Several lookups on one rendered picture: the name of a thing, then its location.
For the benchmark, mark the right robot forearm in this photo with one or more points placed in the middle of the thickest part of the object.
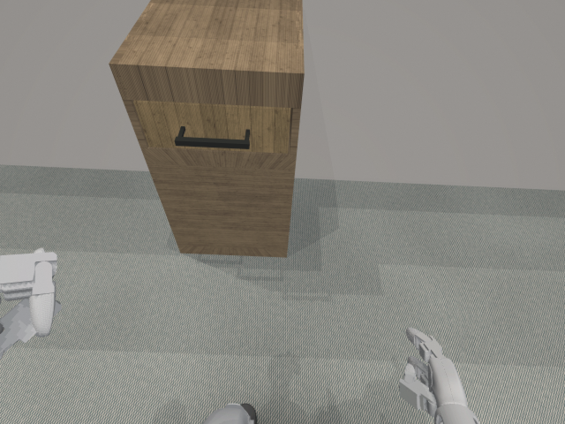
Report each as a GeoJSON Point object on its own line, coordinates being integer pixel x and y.
{"type": "Point", "coordinates": [454, 414]}

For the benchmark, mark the drawer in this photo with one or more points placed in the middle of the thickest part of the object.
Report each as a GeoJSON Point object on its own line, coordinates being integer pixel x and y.
{"type": "Point", "coordinates": [161, 122]}

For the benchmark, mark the handle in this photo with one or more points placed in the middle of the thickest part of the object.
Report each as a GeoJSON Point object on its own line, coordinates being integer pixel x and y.
{"type": "Point", "coordinates": [180, 140]}

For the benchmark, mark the robot left shin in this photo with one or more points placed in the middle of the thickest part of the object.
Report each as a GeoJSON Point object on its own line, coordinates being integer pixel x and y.
{"type": "Point", "coordinates": [236, 406]}

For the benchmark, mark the left robot hand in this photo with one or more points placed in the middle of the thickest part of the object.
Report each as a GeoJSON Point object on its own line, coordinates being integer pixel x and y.
{"type": "Point", "coordinates": [28, 277]}

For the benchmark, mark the cabinet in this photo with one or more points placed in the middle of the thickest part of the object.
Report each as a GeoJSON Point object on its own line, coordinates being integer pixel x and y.
{"type": "Point", "coordinates": [234, 52]}

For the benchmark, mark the right robot hand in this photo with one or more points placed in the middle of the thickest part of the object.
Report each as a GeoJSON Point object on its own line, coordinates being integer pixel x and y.
{"type": "Point", "coordinates": [439, 383]}

